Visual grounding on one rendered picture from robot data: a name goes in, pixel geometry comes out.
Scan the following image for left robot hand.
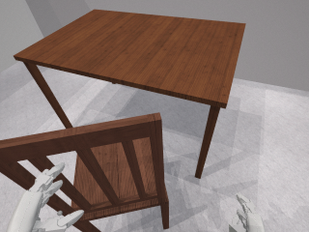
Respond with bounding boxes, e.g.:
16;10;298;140
6;162;84;232

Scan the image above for chair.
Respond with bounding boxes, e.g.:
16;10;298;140
0;112;169;232

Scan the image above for table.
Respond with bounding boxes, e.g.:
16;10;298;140
14;9;246;179

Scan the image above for right robot hand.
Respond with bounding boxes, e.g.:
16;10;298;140
229;193;266;232

